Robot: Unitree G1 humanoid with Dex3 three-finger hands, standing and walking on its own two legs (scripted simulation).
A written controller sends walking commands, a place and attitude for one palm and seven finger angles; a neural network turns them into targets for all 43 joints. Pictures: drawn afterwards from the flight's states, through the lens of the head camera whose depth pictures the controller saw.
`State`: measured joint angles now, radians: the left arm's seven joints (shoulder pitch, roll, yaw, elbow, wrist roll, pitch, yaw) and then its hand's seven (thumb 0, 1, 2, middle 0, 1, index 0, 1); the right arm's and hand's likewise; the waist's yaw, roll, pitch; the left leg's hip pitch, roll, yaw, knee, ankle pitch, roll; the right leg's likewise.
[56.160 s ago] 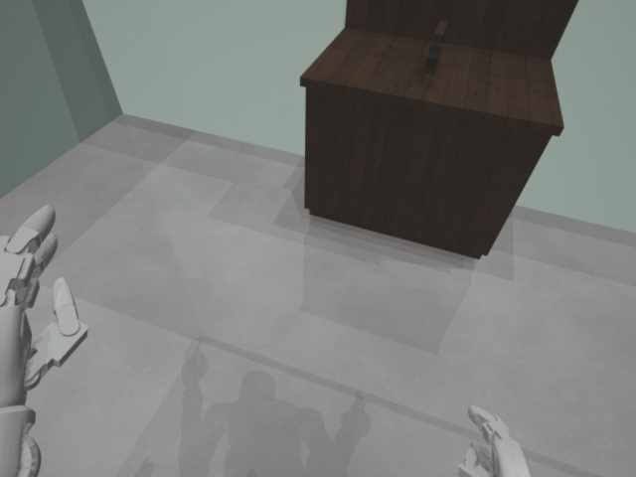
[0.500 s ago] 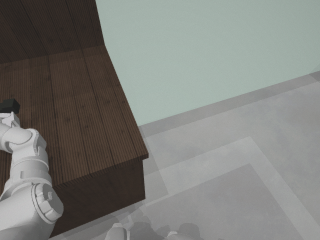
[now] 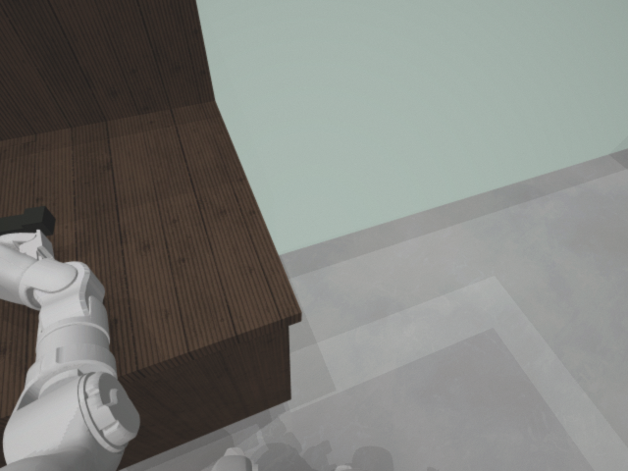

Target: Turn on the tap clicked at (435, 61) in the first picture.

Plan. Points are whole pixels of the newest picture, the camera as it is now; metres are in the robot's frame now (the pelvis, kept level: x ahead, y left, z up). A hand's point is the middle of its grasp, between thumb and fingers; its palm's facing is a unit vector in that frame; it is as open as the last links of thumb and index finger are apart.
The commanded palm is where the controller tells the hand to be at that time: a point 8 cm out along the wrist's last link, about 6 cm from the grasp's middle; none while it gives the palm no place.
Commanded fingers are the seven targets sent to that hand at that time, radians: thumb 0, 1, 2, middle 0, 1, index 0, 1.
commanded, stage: lift the hand up off the lever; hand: left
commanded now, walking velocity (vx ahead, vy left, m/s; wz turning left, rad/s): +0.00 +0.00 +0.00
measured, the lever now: (39, 222) +0.44 +0.34 +0.06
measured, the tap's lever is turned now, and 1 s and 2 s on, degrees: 83 83 83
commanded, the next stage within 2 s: draw the hand back beside the body in 1.20 s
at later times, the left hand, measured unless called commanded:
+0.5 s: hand (34, 237) +0.41 +0.33 +0.07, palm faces +0.91 -0.41 -0.07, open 7.6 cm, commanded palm +0.38 +0.34 +0.12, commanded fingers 0.00 0.90 0.90 -0.15 -0.15 -0.15 -0.15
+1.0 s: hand (30, 239) +0.40 +0.34 +0.07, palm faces +0.89 -0.44 -0.06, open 7.5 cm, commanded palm +0.37 +0.34 +0.14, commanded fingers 0.00 0.90 0.90 -0.15 -0.15 -0.15 -0.15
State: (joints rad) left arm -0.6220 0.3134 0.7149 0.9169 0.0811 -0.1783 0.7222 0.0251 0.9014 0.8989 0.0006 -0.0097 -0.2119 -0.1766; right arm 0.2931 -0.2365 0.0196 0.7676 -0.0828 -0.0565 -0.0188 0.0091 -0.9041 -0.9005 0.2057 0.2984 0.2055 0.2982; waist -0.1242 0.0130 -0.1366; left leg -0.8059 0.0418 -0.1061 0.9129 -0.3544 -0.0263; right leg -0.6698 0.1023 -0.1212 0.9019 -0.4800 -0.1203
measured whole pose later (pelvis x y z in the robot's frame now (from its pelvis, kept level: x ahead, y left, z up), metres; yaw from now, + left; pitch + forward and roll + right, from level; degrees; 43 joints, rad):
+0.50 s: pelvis +0.00 +0.02 +0.01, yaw -1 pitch +12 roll -1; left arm -0.59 0.24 0.70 0.82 0.10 -0.11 0.74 0.02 0.90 0.90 0.00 -0.06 -0.19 -0.17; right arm 0.28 -0.22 0.01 0.77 -0.09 -0.09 -0.01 0.01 -0.90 -0.90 0.21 0.30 0.21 0.30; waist -0.11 0.01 -0.13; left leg -0.74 0.03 -0.08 0.88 -0.35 -0.04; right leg -0.61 0.09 -0.10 0.87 -0.47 -0.10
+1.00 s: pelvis +0.00 +0.04 +0.01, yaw -1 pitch +10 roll -2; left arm -0.55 0.18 0.65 0.70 0.07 -0.03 0.74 0.02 0.90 0.90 -0.02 -0.09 -0.22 -0.18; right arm 0.26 -0.22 0.00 0.79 -0.10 -0.14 0.00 0.01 -0.90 -0.90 0.21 0.30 0.21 0.30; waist -0.10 0.01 -0.12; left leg -0.70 0.02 -0.07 0.86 -0.34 -0.03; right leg -0.57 0.07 -0.08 0.84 -0.45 -0.07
